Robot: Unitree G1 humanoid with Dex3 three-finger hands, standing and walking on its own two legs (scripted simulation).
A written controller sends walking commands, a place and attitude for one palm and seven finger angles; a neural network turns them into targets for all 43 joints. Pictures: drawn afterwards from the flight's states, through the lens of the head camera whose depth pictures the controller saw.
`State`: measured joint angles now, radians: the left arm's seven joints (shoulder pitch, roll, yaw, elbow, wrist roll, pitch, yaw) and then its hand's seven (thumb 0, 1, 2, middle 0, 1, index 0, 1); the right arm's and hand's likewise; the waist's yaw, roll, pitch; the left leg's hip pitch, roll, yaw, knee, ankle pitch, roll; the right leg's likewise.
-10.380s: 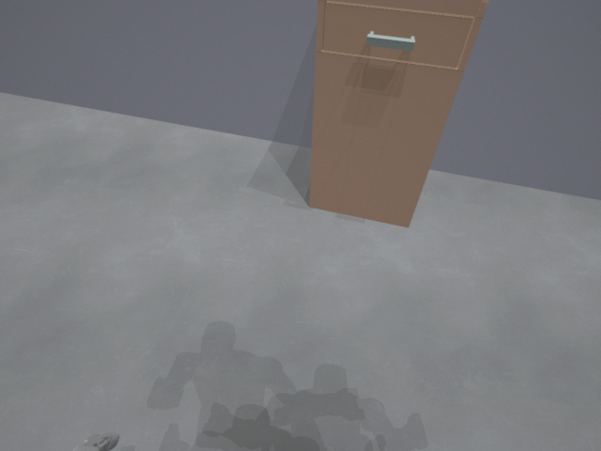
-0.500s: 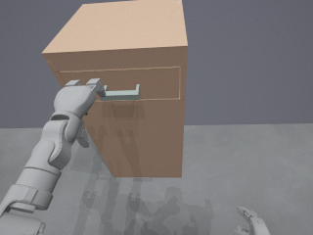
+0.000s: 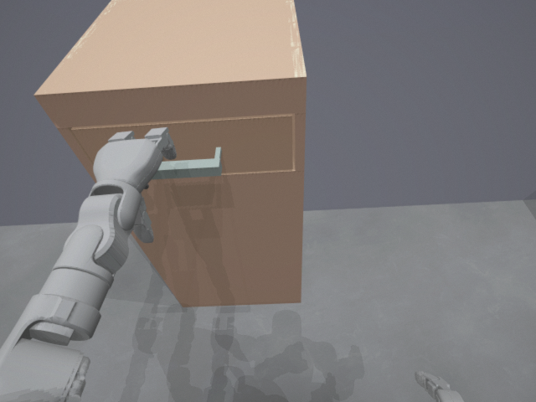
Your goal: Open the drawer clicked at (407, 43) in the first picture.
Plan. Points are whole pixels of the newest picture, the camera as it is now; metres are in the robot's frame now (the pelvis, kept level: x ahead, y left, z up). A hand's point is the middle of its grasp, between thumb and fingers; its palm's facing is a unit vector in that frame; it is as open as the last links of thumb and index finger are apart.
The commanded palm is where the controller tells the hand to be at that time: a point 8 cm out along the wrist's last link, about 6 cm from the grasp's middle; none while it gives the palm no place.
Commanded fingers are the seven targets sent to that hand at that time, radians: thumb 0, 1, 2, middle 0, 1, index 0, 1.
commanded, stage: move the hooked fingers above the handle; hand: left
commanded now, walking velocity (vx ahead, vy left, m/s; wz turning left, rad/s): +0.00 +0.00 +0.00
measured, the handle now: (187, 161) +0.53 +0.20 +0.04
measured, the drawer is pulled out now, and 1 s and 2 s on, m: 0.00 0.00 0.00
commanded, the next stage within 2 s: lower the fingers behind the handle in 1.26 s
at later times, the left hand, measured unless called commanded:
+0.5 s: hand (175, 164) +0.47 +0.20 +0.09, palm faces -0.04 -0.03 -1.00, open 13.8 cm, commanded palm +0.46 +0.20 +0.16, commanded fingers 0.00 -0.50 0.30 -0.30 -1.20 -0.30 -1.20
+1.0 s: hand (179, 162) +0.47 +0.19 +0.10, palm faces -0.02 -0.02 -1.00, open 13.8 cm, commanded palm +0.46 +0.20 +0.16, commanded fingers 0.00 -0.50 0.30 -0.30 -1.20 -0.30 -1.20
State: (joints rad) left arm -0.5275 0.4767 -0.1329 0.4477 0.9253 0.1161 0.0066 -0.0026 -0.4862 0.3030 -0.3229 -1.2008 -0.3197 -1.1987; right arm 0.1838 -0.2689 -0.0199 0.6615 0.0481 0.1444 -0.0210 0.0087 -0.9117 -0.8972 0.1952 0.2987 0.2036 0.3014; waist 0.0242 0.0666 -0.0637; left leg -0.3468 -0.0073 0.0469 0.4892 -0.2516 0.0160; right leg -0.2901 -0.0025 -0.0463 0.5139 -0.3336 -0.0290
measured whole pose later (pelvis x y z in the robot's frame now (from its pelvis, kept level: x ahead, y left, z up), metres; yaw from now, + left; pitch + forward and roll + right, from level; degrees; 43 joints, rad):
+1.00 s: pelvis +0.00 +0.00 -0.01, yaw -1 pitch +11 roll +1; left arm -0.83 0.44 -0.11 0.92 1.01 0.08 0.13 0.00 -0.49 0.30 -0.32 -1.20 -0.32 -1.20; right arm 0.31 -0.26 -0.05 0.70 0.04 0.14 -0.02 0.01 -0.91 -0.90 0.20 0.30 0.20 0.30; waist -0.07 0.06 -0.12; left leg -0.47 0.01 0.06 0.55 -0.27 0.01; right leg -0.42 0.02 -0.03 0.56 -0.34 -0.03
